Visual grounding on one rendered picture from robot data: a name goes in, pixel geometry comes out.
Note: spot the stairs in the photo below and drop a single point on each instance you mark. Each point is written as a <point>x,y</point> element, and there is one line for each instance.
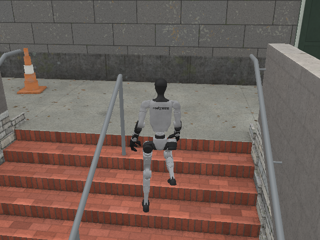
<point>44,175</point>

